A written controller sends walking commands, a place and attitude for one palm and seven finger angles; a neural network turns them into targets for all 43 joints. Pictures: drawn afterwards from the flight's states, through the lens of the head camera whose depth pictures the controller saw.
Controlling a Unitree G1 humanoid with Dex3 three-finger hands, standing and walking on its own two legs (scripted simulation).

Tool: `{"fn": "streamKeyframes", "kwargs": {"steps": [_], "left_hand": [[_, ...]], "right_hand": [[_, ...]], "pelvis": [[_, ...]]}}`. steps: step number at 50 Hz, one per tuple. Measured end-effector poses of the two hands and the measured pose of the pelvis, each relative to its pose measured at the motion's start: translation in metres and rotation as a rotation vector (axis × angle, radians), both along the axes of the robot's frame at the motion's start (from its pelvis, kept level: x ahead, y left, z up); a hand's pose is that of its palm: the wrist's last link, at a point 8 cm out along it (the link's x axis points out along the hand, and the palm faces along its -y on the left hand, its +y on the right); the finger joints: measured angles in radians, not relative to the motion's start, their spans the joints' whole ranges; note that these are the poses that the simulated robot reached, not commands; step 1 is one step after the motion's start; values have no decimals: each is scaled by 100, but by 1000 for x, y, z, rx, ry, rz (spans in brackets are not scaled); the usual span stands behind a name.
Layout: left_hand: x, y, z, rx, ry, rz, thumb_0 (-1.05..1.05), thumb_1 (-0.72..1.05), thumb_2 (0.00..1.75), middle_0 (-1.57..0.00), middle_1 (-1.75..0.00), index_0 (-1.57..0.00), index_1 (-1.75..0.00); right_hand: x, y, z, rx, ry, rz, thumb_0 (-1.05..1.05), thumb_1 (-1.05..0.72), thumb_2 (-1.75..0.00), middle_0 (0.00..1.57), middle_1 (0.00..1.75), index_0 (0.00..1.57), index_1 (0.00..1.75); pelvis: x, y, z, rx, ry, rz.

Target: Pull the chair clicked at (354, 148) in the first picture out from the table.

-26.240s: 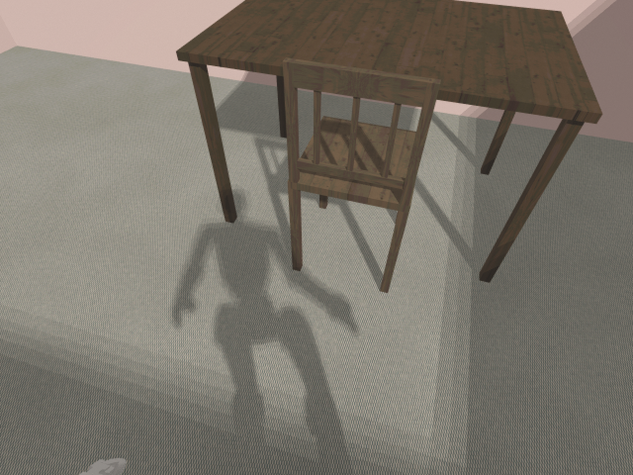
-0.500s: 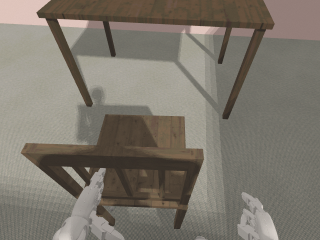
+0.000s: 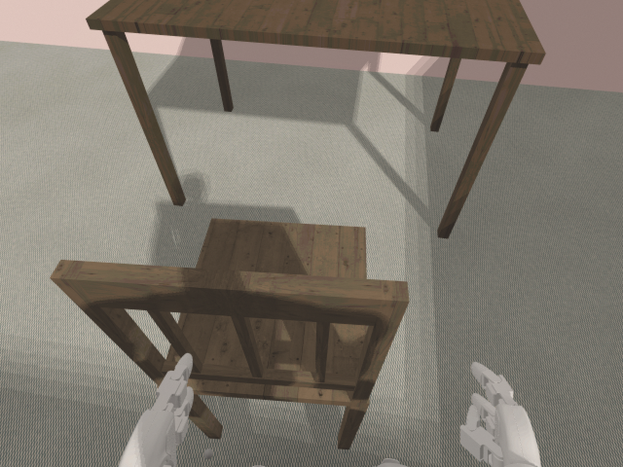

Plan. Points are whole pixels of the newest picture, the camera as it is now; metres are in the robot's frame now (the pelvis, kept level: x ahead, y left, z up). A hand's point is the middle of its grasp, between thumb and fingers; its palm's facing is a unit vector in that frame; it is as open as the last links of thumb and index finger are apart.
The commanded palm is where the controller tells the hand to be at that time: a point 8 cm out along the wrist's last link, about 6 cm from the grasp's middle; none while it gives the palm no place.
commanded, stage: draw the hand back to the body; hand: left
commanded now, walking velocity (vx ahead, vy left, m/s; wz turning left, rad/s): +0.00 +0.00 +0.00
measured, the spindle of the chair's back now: (249, 345) +0.29 +0.11 -0.05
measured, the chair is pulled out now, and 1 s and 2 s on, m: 0.65 0.65 0.65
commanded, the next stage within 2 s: step back with the hand held close in 1.50 s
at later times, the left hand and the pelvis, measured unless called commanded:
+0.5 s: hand (117, 406) +0.17 +0.19 +0.11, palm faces +0.11 -0.96 -0.24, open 17.1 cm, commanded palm +0.13 +0.24 +0.12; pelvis -0.01 -0.01 +0.01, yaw +0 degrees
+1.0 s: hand (29, 320) +0.21 +0.24 +0.19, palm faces +0.40 -0.80 -0.44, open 11.1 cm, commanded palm +0.17 +0.29 +0.22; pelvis +0.03 +0.00 +0.05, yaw -1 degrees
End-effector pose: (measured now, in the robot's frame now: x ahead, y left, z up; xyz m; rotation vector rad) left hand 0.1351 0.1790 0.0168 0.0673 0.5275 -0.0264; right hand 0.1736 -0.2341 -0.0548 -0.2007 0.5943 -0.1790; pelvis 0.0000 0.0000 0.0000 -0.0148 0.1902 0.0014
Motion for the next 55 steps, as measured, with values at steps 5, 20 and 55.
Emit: {"fn": "streamKeyframes", "kwargs": {"steps": [5,20,55], "left_hand": [[11,13,31,-37,-262,61,-1,-54,20,-1,0,-1,0],[8,42,85,35,-466,-25,-1,-54,21,-1,0,-1,0],[43,111,212,553,-600,340,0,55,73,-17,-23,-17,-23]], "right_hand": [[-1,2,-8,7,5,17,1,-90,-90,21,30,21,30],[-9,1,-15,79,5,-22,1,-90,-90,21,30,21,30],[32,12,28,46,84,72,1,-90,-90,21,30,21,30]], "pelvis": [[-4,-3,-6,-5,6,4],[-10,-6,-2,-8,-33,0],[31,-3,57,0,-237,-22]]}}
